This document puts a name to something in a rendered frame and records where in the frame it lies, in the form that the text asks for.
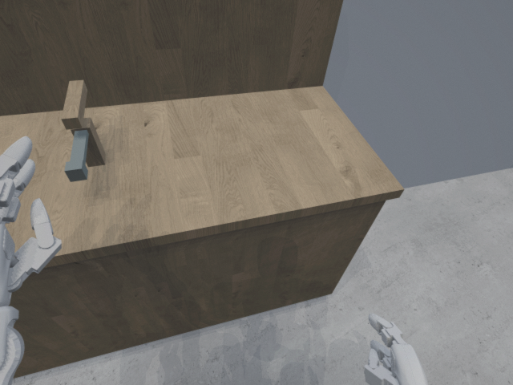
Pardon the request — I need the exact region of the robot left hand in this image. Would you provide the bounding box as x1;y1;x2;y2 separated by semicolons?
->
0;136;62;306

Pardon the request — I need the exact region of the robot left forearm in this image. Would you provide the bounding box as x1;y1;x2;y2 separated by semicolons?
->
0;306;25;385

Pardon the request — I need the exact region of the tap lever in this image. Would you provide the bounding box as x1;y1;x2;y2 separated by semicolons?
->
64;130;89;182

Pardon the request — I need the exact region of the counter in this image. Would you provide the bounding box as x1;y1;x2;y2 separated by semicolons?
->
0;0;404;379

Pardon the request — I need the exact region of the robot right hand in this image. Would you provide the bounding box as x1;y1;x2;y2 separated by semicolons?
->
365;314;428;385

